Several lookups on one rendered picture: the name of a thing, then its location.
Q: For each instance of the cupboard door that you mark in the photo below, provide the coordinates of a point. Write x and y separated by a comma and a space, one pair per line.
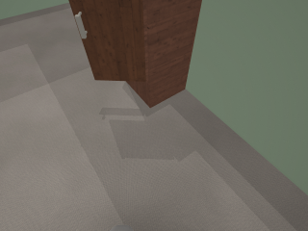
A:
115, 38

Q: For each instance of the handle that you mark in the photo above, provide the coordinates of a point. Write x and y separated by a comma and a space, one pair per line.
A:
80, 25

